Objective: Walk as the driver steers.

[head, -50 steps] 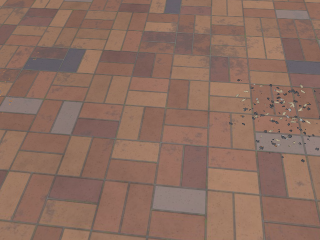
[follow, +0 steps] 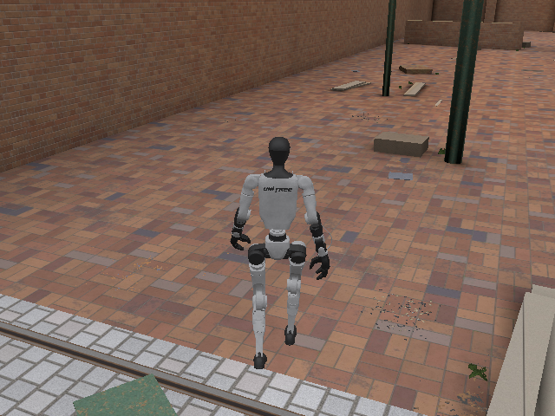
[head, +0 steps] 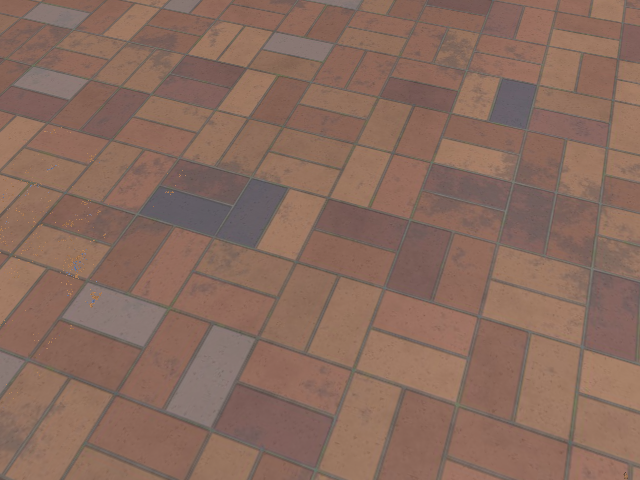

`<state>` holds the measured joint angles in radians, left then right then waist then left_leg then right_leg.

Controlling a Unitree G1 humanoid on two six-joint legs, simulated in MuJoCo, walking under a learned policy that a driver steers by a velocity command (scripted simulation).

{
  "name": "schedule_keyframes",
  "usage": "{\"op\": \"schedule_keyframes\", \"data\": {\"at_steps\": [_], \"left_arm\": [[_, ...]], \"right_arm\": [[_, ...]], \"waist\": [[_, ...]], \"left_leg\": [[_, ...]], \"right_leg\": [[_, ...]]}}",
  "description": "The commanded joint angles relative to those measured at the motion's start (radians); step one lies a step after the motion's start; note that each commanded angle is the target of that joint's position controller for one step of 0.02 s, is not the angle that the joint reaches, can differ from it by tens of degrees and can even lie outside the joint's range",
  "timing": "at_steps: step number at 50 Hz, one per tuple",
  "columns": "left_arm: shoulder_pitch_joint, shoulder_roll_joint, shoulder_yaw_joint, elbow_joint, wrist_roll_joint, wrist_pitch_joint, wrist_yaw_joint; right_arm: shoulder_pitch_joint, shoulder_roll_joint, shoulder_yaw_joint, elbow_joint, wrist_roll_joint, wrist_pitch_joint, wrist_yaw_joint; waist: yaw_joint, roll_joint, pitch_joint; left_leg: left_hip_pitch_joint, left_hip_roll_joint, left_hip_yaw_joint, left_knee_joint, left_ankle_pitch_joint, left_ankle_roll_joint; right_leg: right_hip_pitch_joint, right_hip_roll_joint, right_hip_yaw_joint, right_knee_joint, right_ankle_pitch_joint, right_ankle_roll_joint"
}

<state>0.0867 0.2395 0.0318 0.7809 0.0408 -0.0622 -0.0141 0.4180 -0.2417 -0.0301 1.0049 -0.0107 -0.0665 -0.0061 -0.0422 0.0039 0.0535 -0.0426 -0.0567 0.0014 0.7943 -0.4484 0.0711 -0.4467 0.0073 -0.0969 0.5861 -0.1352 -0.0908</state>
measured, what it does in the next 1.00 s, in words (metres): walks ahead, turning right: left foot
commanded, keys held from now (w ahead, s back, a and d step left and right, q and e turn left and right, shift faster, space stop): w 0.38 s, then w+e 0.50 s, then e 0.12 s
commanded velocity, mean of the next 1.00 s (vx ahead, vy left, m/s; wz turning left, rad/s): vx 0.49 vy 0.00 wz -0.23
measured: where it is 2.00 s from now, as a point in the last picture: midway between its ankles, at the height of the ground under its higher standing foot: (362, 363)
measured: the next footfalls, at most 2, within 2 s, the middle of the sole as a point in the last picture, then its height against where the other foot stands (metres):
left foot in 0.48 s outside the picture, level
right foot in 1.04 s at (379, 386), level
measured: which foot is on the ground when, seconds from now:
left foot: up 0.00-0.46, down 0.48-1.00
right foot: down 0.00-0.50, up 0.52-1.00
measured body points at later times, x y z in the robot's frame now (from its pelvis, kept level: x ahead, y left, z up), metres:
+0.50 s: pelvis +0.27 +0.02 +0.00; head +0.30 +0.03 +0.45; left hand +0.20 +0.27 -0.14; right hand +0.47 -0.20 -0.10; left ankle +0.39 +0.11 -0.72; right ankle +0.10 -0.08 -0.72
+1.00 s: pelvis +0.51 +0.00 +0.01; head +0.55 -0.01 +0.45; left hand +0.75 +0.17 -0.11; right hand +0.40 -0.23 -0.14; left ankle +0.39 +0.11 -0.72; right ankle +0.62 -0.11 -0.71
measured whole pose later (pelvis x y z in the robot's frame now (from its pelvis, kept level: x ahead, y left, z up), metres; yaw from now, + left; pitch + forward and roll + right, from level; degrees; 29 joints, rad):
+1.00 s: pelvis +0.51 +0.00 +0.01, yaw -17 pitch +0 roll +1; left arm 0.04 0.21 0.04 0.83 0.04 -0.02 -0.05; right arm 0.39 -0.20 -0.04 1.00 -0.02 -0.08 -0.03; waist -0.04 -0.02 0.07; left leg 0.08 0.02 0.33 0.36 -0.42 0.00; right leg -0.52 -0.02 -0.13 0.62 -0.10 -0.12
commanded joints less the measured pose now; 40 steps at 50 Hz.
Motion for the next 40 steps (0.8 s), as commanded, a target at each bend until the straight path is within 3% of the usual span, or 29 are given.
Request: {"op": "schedule_keyframes", "data": {"at_steps": [1,2,4,7,9,13,16,20,22,23,24,25,26,27,28,29,31,35,40], "left_arm": [[0.253,0.19,0.063,0.044,-0.03,0.007,0.003],[0.205,0.128,0.047,0.043,-0.025,0.0,-0.001],[0.184,0.078,0.029,0.069,-0.026,-0.012,0.003],[0.247,0.098,0.033,0.11,-0.032,-0.033,0.002],[0.277,0.112,0.036,0.129,-0.034,-0.036,0.003],[0.332,0.102,0.03,0.16,-0.036,-0.034,0.002],[0.375,0.111,0.03,0.182,-0.033,-0.034,0.005],[0.408,0.116,0.03,0.21,-0.024,-0.026,0.016],[0.379,0.133,0.034,0.211,-0.019,-0.021,0.023],[0.358,0.141,0.036,0.209,-0.019,-0.019,0.023],[0.343,0.133,0.032,0.205,-0.024,-0.017,0.021],[0.335,0.094,0.019,0.17,-0.035,-0.021,0.017],[0.469,-0.016,-0.001,0.156,-0.07,-0.017,0.017],[0.407,0.113,0.032,0.177,-0.041,-0.003,0.027],[0.34,0.107,0.038,0.162,-0.039,-0.003,0.02],[0.309,0.078,0.033,0.158,-0.039,-0.003,0.014],[0.309,0.058,0.037,0.163,-0.017,0.022,0.0],[0.237,0.029,0.039,0.13,-0.013,0.056,-0.021],[0.064,0.021,0.032,0.063,-0.014,0.059,-0.036]], "right_arm": [[0.005,-0.129,-0.03,-0.083,-0.004,-0.019,0.003],[-0.042,-0.111,-0.024,-0.091,-0.004,-0.023,0.007],[-0.042,-0.081,-0.019,-0.089,-0.02,-0.001,0.016],[-0.06,-0.054,-0.015,-0.09,-0.027,0.023,0.032],[-0.145,-0.053,-0.012,-0.116,-0.028,0.028,0.037],[-0.315,-0.039,-0.002,-0.168,-0.02,0.025,0.041],[-0.404,-0.031,0.006,-0.193,-0.015,0.021,0.042],[-0.465,-0.053,0.001,-0.221,-0.015,0.013,0.036],[-0.412,-0.069,-0.008,-0.214,-0.016,0.002,0.03],[-0.318,-0.083,-0.017,-0.186,-0.018,-0.006,0.024],[-0.152,-0.11,-0.032,-0.131,-0.028,-0.02,0.013],[0.029,-0.193,-0.055,-0.101,-0.054,-0.03,-0.003],[0.054,-0.286,-0.079,-0.1,-0.057,-0.02,-0.002],[-0.016,-0.213,-0.068,-0.116,-0.024,-0.007,0.004],[-0.115,-0.141,-0.047,-0.132,-0.018,-0.008,0.006],[-0.164,-0.095,-0.037,-0.135,-0.017,-0.014,0.009],[-0.181,-0.059,-0.026,-0.122,-0.011,-0.027,-0.002],[-0.121,-0.077,-0.033,-0.095,0.001,-0.056,-0.006],[-0.064,-0.071,-0.032,-0.07,-0.006,-0.054,-0.01]], "waist": [[0.086,-0.084,-0.146],[0.073,-0.025,-0.078],[0.024,-0.06,-0.034],[0.012,-0.064,-0.031],[0.022,-0.059,0.0],[0.059,-0.062,0.035],[0.087,-0.069,0.037],[0.096,-0.075,0.05],[0.058,-0.078,0.03],[0.016,-0.075,-0.015],[-0.054,-0.033,-0.107],[-0.112,0.064,-0.245],[-0.048,0.289,-0.354],[-0.044,0.108,-0.281],[-0.009,0.067,-0.144],[0.01,0.052,-0.076],[0.05,0.083,-0.032],[0.068,0.067,-0.017],[0.045,0.059,0.037]], "left_leg": [[-0.563,0.041,-0.093,0.527,0.054,0.028],[-0.546,0.079,-0.079,0.472,0.113,0.027],[-0.465,0.125,-0.062,0.372,0.153,0.011],[-0.464,0.136,-0.028,0.312,0.192,-0.016],[-0.539,0.159,-0.007,0.241,0.26,-0.035],[-0.584,0.163,0.033,0.013,0.393,-0.062],[-0.547,0.137,0.061,-0.123,0.45,-0.057],[-0.526,0.115,0.058,-0.21,0.392,-0.024],[-0.439,0.086,0.056,-0.257,0.311,-0.001],[-0.319,0.056,0.064,-0.297,0.285,0.013],[-0.1,0.054,0.06,-0.361,0.324,0.038],[0.166,0.264,-0.156,-0.377,0.24,0.086],[0.383,0.529,-0.583,-0.488,0.163,0.193],[0.273,0.489,-0.587,-0.521,0.084,0.173],[0.137,0.444,-0.43,-0.55,0.098,0.142],[0.032,0.4,-0.314,-0.593,0.184,0.116],[-0.07,0.332,-0.155,-0.63,0.298,0.067],[-0.073,0.32,-0.014,-0.665,0.426,0.066],[-0.043,0.293,0.117,-0.677,0.501,0.065]], "right_leg": [[0.549,-0.376,0.598,-0.311,-0.12,-0.198],[0.441,-0.331,0.491,-0.346,-0.037,-0.175],[0.314,-0.247,0.336,-0.395,0.066,-0.119],[0.29,-0.226,0.257,-0.434,0.166,-0.127],[0.302,-0.216,0.224,-0.47,0.151,-0.13],[0.34,-0.178,0.156,-0.484,0.207,-0.109],[0.384,-0.181,0.131,-0.467,0.268,-0.1],[0.488,-0.229,0.15,-0.407,0.374,-0.097],[0.512,-0.239,0.165,-0.32,0.521,-0.084],[0.504,-0.224,0.162,-0.216,0.623,-0.072],[0.436,-0.175,0.129,-0.03,0.601,-0.052],[0.244,-0.115,0.091,0.255,0.309,-0.03],[-0.092,0.057,0.034,0.572,-0.38,0.005],[-0.149,0.002,0.145,0.651,-0.364,-0.011],[-0.161,-0.04,0.16,0.637,-0.269,-0.016],[-0.137,-0.073,0.155,0.6,-0.206,-0.011],[-0.084,-0.102,0.145,0.557,-0.157,0.008],[-0.151,-0.116,0.121,0.537,-0.06,0.033],[-0.238,-0.115,0.082,0.34,0.098,0.051]]}}
Keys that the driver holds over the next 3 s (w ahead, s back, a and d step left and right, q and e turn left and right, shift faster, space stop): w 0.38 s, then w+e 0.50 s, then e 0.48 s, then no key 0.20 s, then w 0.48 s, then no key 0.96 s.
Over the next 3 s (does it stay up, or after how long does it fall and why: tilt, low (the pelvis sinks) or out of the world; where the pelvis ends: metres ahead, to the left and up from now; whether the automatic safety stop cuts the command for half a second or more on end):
stays up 0.85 -0.20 0.02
